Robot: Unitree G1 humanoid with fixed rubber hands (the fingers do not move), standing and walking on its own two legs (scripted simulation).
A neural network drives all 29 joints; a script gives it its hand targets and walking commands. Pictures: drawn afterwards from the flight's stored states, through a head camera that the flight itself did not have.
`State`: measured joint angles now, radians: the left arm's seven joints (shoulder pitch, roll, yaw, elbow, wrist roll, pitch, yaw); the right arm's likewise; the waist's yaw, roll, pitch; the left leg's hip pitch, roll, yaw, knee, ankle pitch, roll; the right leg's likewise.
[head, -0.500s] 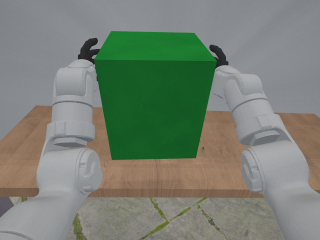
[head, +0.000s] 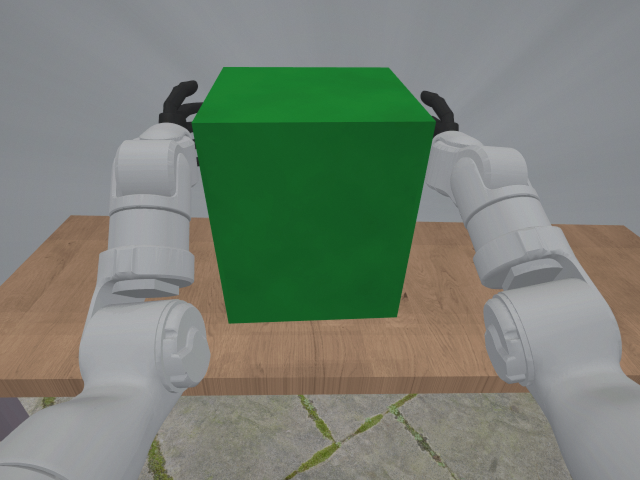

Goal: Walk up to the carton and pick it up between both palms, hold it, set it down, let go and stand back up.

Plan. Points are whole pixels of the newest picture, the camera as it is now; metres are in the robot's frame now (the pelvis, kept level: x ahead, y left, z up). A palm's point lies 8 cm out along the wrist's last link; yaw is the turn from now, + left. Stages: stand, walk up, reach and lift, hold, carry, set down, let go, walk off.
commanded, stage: hold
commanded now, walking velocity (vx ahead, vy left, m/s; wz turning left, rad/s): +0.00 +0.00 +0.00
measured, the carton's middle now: (310, 192) +0.38 +0.01 +0.26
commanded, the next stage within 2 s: none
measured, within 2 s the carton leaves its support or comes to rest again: neither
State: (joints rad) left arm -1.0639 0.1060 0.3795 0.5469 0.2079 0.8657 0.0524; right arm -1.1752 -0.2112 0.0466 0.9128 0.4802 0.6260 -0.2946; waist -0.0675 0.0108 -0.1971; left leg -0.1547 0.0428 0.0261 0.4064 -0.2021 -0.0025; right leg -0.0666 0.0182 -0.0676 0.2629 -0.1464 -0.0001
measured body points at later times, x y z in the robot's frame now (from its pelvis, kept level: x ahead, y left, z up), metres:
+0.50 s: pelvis +0.00 +0.00 +0.00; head -0.10 +0.01 +0.44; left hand +0.38 +0.16 +0.33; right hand +0.38 -0.15 +0.32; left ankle +0.01 +0.11 -0.75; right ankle +0.00 -0.12 -0.75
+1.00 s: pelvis +0.00 +0.00 +0.00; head -0.09 +0.02 +0.44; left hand +0.39 +0.16 +0.32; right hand +0.39 -0.14 +0.32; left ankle +0.01 +0.11 -0.75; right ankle +0.00 -0.12 -0.75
